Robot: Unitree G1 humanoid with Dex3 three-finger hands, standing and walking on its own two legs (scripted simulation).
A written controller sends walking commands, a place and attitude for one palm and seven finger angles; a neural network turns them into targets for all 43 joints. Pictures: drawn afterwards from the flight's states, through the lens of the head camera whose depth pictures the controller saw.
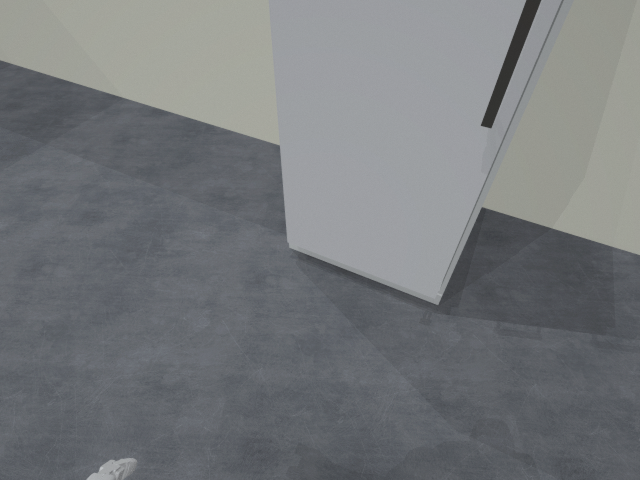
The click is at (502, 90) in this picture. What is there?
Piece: fridge door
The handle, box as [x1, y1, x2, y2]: [481, 0, 540, 127]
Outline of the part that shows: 540,0 526,0 481,125 491,127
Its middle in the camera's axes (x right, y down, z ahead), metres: +0.36 -0.39 +0.67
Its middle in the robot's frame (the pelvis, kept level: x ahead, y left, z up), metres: +0.81 -0.31 +0.24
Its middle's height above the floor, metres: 1.01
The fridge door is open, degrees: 0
